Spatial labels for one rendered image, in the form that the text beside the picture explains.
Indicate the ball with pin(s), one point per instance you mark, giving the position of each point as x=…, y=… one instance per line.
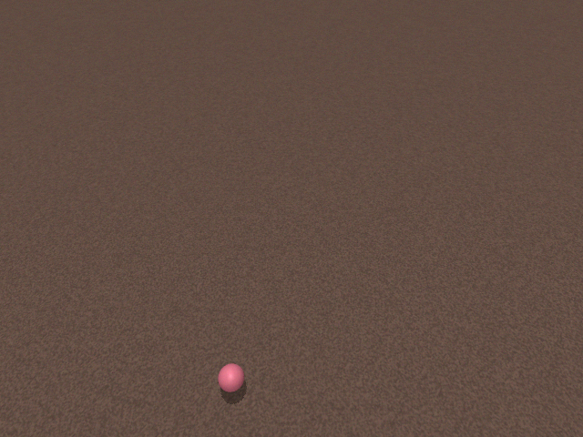
x=231, y=377

